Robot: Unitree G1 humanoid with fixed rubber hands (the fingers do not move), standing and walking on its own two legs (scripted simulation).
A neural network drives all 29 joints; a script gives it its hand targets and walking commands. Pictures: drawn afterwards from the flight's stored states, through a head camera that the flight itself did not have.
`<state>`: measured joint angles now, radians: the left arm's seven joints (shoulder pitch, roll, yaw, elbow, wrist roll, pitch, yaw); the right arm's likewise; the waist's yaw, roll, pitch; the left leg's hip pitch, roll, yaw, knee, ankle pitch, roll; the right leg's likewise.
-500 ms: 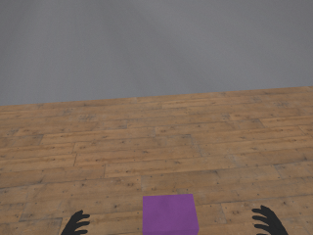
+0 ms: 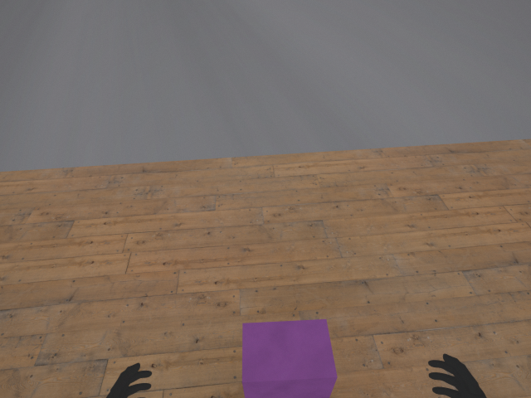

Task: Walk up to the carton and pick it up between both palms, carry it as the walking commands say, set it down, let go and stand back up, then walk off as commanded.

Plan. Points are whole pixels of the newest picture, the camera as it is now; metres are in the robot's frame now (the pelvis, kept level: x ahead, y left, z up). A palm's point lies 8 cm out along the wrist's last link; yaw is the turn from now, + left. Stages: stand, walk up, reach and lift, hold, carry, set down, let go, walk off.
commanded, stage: stand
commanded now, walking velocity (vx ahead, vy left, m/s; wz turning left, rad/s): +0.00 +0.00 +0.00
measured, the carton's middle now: (286, 361) +0.43 +0.00 -0.66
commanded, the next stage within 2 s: walk off in 0.06 s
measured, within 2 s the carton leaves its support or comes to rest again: neither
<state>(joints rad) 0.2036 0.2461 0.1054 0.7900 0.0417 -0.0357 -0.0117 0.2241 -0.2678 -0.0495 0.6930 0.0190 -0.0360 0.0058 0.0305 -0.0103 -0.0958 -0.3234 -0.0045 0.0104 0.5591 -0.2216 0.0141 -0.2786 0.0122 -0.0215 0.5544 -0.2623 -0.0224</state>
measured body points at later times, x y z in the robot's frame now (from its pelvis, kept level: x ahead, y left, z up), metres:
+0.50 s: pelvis +0.01 +0.00 +0.00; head -0.02 +0.01 +0.45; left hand +0.11 +0.28 -0.11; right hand +0.14 -0.26 -0.09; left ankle +0.05 +0.11 -0.73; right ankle +0.02 -0.11 -0.73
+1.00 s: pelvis +0.09 -0.01 +0.00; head +0.06 -0.02 +0.45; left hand +0.17 +0.26 -0.11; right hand +0.15 -0.28 -0.12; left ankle +0.05 +0.11 -0.71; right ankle +0.13 -0.13 -0.73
